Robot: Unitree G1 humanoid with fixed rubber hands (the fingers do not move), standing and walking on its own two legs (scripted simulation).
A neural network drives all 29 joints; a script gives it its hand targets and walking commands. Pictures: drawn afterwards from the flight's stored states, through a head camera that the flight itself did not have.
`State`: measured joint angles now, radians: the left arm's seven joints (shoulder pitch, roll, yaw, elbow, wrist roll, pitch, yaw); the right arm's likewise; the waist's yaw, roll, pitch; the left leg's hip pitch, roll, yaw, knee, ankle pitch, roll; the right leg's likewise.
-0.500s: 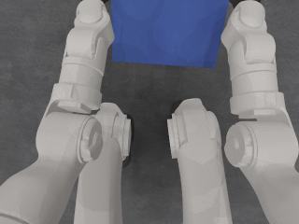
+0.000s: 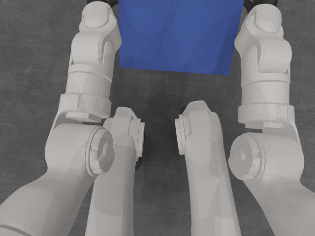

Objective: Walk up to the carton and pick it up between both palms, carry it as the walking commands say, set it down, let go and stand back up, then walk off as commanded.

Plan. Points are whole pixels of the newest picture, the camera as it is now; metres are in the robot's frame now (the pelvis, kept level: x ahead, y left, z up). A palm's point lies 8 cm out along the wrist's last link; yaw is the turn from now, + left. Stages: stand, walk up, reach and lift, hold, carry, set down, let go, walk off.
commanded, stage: reach and lift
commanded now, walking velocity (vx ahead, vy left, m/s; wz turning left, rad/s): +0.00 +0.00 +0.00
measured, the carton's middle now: (175, 23) +0.52 -0.06 -0.20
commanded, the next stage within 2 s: none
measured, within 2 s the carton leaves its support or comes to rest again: neither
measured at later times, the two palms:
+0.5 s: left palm out of the picture +0.53 +0.08 -0.04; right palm out of the picture +0.50 -0.20 -0.04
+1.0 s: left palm out of the picture +0.50 +0.09 +0.03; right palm out of the picture +0.49 -0.19 +0.03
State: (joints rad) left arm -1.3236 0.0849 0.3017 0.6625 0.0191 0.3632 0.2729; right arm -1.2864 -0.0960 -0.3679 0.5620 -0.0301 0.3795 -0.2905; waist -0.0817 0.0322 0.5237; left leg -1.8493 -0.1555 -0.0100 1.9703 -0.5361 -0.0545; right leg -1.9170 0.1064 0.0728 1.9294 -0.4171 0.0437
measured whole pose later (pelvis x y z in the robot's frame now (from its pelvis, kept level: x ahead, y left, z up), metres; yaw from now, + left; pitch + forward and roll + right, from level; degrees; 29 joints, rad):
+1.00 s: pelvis +0.00 +0.00 +0.11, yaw -1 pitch +14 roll +2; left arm -1.14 0.05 0.31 0.59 0.05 0.40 0.25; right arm -1.16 -0.04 -0.33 0.54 -0.06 0.42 -0.30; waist -0.06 0.03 0.52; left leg -1.40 -0.16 -0.05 1.62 -0.48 -0.05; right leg -1.46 0.11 0.10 1.59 -0.38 0.04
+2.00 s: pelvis +0.06 +0.00 +0.23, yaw -2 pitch +18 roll +2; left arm -0.72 -0.07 0.29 0.73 0.13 0.40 0.23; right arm -0.71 0.10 -0.35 0.67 -0.13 0.39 -0.29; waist -0.05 0.02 -0.03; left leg -1.03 -0.13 -0.09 1.12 -0.40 -0.01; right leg -1.09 0.09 0.12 1.11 -0.32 0.02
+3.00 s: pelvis +0.13 +0.00 +0.33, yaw -2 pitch -1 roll +0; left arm -0.40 -0.17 0.27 0.60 0.23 0.61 0.18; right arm -0.38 0.19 -0.32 0.50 -0.24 0.61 -0.24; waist -0.05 0.02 -0.13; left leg -0.24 -0.08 -0.14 0.50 -0.25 0.01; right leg -0.29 0.06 0.12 0.49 -0.18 -0.01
